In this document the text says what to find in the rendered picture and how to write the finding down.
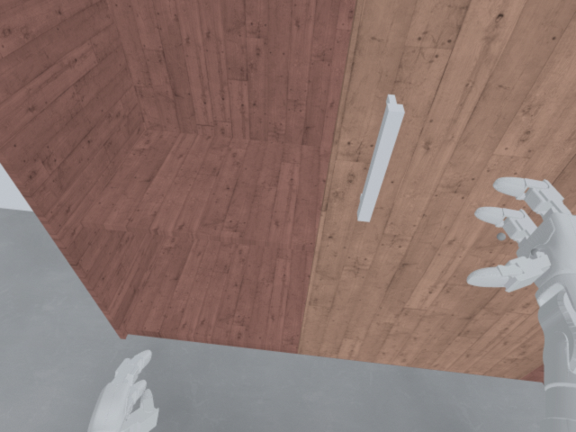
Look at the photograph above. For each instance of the handle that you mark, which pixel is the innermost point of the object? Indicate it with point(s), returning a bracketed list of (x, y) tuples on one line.
[(391, 123)]

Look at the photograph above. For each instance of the robot right hand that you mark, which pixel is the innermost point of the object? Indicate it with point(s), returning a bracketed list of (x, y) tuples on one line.
[(555, 237)]

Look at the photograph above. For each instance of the robot left hand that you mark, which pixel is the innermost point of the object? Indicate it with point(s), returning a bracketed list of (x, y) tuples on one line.
[(117, 398)]

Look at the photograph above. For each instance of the robot right forearm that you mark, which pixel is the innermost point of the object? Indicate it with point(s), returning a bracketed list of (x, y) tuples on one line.
[(557, 316)]

